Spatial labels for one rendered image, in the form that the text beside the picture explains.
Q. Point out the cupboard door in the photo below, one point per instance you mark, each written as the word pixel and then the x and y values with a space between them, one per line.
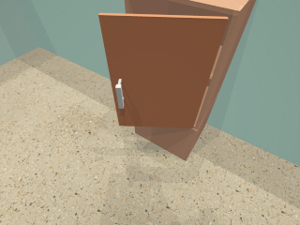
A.
pixel 164 63

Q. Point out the handle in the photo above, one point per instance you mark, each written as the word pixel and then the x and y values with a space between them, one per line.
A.
pixel 119 94

